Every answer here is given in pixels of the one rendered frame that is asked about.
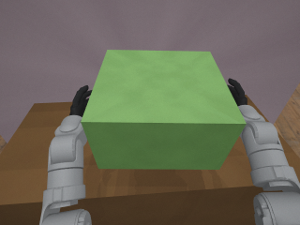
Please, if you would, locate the left robot upper arm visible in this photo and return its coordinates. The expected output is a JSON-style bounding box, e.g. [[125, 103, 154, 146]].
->
[[42, 209, 92, 225]]

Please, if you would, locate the robot right hand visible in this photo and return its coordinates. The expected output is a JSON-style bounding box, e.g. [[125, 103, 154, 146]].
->
[[227, 78, 248, 106]]

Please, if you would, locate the pedestal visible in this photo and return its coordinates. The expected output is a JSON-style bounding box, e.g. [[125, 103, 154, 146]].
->
[[0, 95, 300, 225]]

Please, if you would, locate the robot right forearm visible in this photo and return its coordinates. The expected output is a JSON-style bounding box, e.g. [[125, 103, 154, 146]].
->
[[238, 105, 300, 193]]

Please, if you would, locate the right robot upper arm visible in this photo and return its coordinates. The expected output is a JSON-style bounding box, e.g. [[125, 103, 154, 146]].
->
[[253, 191, 300, 225]]

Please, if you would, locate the carton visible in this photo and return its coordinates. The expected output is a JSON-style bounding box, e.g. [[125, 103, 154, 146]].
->
[[81, 50, 247, 170]]

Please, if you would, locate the robot left hand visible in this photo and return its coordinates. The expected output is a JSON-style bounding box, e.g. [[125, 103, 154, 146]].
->
[[69, 85, 93, 117]]

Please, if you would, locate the robot left forearm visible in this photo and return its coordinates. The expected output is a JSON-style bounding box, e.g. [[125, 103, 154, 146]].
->
[[39, 114, 87, 225]]

